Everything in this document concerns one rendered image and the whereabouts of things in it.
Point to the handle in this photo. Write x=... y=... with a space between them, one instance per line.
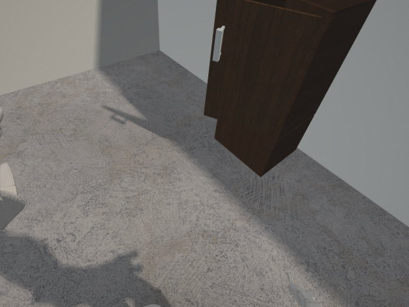
x=218 y=43

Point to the cupboard door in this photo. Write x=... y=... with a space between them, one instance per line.
x=263 y=49

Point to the robot right hand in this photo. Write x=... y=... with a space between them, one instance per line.
x=303 y=296

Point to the robot left hand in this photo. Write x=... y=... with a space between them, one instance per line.
x=10 y=205

